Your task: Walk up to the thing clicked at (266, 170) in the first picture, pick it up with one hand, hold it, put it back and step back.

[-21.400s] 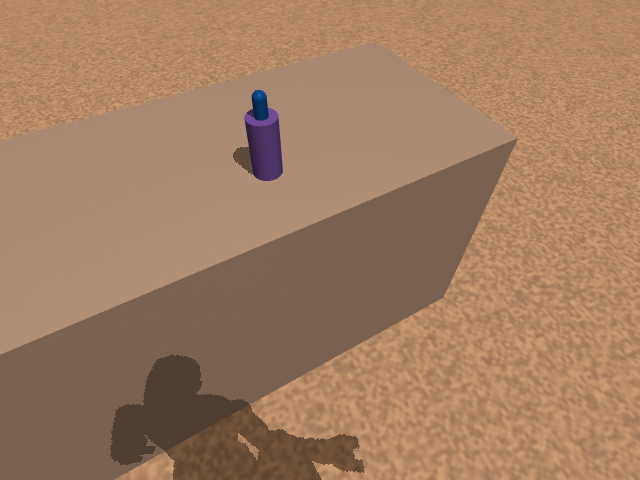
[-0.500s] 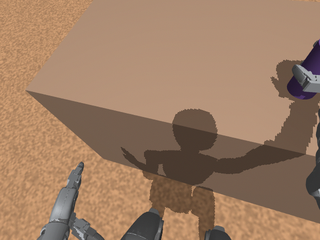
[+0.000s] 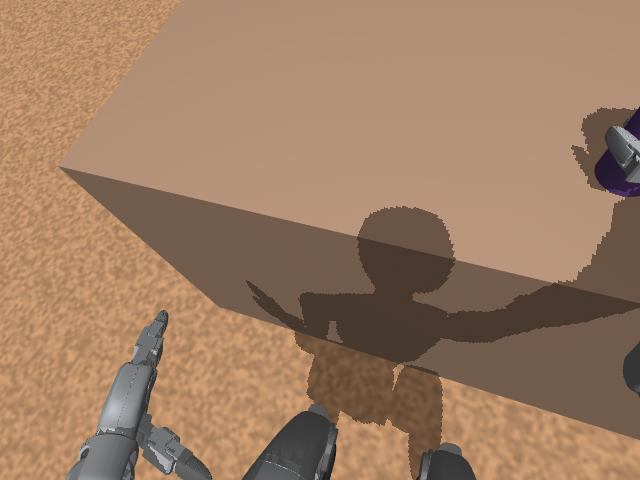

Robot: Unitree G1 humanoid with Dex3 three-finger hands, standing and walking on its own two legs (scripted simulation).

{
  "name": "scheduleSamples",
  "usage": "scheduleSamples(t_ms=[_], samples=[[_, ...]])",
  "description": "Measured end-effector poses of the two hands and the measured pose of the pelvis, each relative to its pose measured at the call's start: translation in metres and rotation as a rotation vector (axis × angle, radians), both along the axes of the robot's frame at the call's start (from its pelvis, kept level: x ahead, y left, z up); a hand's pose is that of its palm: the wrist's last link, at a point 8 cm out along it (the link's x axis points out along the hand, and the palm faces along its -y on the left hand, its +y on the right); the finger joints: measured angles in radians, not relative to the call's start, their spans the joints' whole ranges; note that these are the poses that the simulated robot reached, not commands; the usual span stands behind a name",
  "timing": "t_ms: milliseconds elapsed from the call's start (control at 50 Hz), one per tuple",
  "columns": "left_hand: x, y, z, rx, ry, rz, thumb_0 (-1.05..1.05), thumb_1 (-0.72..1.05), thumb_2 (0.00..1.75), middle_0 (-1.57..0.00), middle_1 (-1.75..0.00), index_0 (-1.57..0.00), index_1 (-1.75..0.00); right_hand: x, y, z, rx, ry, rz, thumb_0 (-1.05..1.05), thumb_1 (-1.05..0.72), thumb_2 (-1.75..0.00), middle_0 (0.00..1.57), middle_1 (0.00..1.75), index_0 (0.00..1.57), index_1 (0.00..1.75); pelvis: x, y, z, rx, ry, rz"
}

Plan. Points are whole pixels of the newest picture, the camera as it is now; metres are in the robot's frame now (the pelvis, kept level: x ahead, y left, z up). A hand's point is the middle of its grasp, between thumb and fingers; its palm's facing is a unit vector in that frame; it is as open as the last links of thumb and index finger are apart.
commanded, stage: loosen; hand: right
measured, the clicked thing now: out of the picture +0.54 -0.23 +0.10
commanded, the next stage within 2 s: open in 0.14 s
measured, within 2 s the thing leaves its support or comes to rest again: neither
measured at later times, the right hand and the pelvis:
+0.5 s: hand out of the picture +0.54 -0.23 +0.09, palm faces +0.25 +0.97 +0.00, open 11.5 cm; pelvis +0.00 +0.00 -0.01, yaw +0 degrees
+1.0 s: hand out of the picture +0.54 -0.28 +0.16, palm faces +0.32 +0.95 -0.01, open 15.7 cm; pelvis +0.01 +0.00 +0.01, yaw +0 degrees
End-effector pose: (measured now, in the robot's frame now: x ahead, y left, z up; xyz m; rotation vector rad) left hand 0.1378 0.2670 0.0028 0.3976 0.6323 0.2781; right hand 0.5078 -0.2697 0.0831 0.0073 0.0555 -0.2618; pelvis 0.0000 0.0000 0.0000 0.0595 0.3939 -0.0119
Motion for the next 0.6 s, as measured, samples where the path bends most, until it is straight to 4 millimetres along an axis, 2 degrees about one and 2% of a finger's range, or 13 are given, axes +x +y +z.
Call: scheduleSamples(t_ms=[180,360,480,600], samples=[[-0.0023,-0.0033,-0.0026,-0.01,-0.008,-0.001,-0.01,-0.52,0.04,-0.06,-0.05,-0.06,-0.05,-0.0009,-0.0036,-0.0017,-0.001,-0.001,-0.001,-0.01,0.3,-1.1,0.78,1.04,0.82,1.06,-0.0038,-0.0008,-0.0048,0.004,0.006,-0.003],[-0.0038,-0.0049,-0.0016,-0.001,0.002,-0.001,-0.01,-0.51,0.04,-0.07,-0.05,-0.07,-0.05,0.0006,-0.0057,0.001,-0.005,-0.012,0.0,-0.01,0.31,-0.68,0.88,0.82,0.91,0.82,-0.0037,-0.0019,-0.0052,0.005,0.009,-0.003],[-0.0032,-0.0057,-0.0029,-0.005,0.005,0.0,-0.01,-0.52,0.05,-0.07,-0.05,-0.06,-0.05,0.0023,-0.0048,0.0029,-0.003,-0.009,0.004,-0.01,0.36,-0.44,0.81,0.64,0.82,0.64,-0.0033,-0.0028,-0.0053,0.006,0.009,-0.003],[-0.0021,-0.0057,-0.0025,-0.013,-0.001,-0.001,-0.01,-0.53,0.06,-0.07,-0.05,-0.06,-0.06,0.002,-0.0047,0.0033,-0.004,-0.008,0.002,-0.01,0.35,-0.33,0.68,0.51,0.68,0.51,-0.0037,-0.0024,-0.0054,0.003,0.008,-0.001]])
